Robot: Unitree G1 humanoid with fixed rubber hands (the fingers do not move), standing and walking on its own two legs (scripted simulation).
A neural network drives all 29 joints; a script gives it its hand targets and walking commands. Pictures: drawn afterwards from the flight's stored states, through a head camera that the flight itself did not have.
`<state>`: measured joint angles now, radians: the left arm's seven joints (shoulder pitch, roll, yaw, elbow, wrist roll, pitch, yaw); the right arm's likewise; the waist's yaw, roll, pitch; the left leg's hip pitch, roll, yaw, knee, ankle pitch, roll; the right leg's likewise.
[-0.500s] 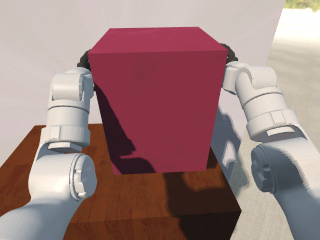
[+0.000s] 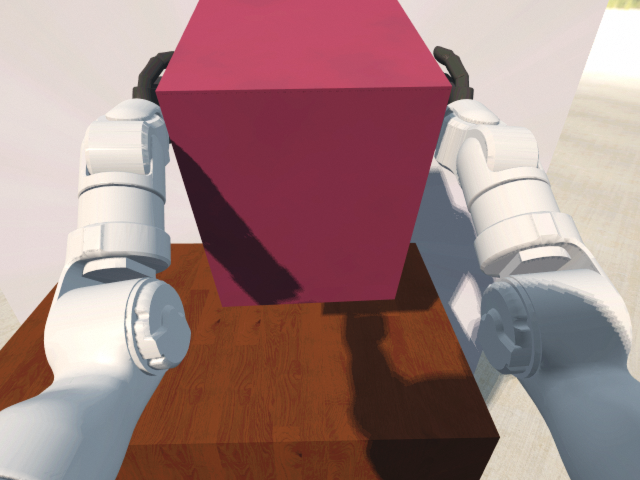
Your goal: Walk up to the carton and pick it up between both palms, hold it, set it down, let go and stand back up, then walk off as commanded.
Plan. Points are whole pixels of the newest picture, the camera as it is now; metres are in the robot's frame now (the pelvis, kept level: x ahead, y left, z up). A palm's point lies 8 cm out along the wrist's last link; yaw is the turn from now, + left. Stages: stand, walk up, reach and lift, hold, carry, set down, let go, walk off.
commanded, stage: set down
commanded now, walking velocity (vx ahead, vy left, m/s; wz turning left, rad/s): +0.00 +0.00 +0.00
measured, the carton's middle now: (304, 160) +0.42 +0.01 +0.30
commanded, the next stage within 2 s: none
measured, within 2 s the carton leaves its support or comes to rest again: neither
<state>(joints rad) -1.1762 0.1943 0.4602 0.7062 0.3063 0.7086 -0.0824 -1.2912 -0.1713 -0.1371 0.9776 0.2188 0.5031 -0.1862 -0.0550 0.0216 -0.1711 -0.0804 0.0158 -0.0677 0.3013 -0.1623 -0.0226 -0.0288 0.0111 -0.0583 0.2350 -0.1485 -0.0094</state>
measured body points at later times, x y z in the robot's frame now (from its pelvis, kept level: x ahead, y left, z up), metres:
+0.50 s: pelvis -0.01 -0.01 +0.00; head -0.09 +0.00 +0.44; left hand +0.38 +0.17 +0.28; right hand +0.40 -0.16 +0.28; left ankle +0.00 +0.13 -0.75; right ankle -0.01 -0.11 -0.75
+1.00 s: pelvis +0.00 -0.01 +0.00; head -0.07 +0.01 +0.44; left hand +0.39 +0.18 +0.24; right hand +0.42 -0.15 +0.26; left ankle +0.00 +0.13 -0.75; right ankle -0.01 -0.11 -0.75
